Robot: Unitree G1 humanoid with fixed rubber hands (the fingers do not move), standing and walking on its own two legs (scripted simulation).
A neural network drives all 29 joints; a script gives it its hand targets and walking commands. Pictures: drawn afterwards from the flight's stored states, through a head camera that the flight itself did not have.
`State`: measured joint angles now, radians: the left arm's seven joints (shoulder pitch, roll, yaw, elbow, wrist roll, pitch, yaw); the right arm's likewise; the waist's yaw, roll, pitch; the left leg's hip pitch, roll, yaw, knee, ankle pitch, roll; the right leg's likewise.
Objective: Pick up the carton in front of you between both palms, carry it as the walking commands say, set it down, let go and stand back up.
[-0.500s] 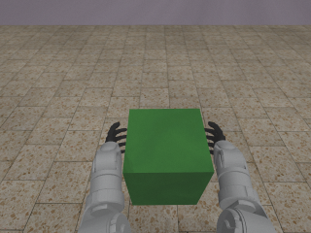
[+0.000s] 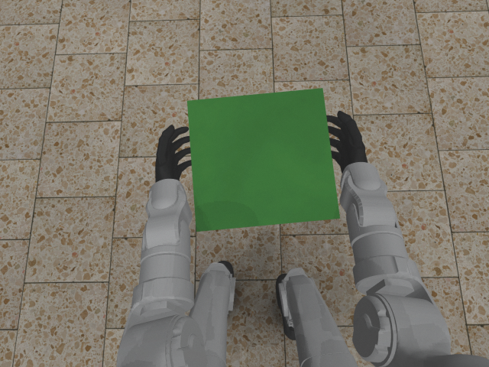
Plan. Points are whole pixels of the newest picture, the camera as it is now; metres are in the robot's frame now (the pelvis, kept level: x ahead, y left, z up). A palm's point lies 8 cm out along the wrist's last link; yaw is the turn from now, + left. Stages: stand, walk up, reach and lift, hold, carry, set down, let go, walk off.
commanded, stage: set down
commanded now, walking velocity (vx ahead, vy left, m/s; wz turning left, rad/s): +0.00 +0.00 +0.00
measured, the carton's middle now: (258, 171) +0.42 +0.01 -0.16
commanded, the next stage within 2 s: none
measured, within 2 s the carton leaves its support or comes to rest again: rests again in 1.76 s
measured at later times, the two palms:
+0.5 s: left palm (183, 173) +0.43 +0.16 -0.22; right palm (321, 155) +0.47 -0.13 -0.22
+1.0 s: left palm (194, 177) +0.45 +0.17 -0.37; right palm (304, 154) +0.51 -0.12 -0.37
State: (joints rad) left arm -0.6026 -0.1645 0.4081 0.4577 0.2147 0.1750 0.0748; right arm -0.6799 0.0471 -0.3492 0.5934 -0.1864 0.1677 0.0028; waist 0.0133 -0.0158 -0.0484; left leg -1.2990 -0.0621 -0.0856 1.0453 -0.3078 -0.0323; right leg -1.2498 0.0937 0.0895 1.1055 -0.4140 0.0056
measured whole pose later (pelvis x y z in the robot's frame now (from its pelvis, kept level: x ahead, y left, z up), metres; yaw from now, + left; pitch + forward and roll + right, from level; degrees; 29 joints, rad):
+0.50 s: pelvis -0.02 +0.00 -0.12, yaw +0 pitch +46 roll +0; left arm -0.87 -0.10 0.50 0.57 0.20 0.23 0.09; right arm -0.98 -0.05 -0.34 0.77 -0.18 0.22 -0.03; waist 0.04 -0.01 -0.15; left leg -1.88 -0.10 -0.10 1.53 -0.44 -0.06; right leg -1.83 0.14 0.07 1.59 -0.56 0.02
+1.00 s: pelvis -0.05 +0.00 -0.23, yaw -1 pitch +45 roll +1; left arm -1.19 -0.02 0.55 0.65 0.16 0.26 0.15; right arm -1.40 -0.23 -0.25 0.98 -0.13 0.24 -0.03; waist 0.07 -0.01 0.12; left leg -2.19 -0.12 -0.08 1.89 -0.48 -0.09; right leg -2.15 0.17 0.06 1.97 -0.61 0.04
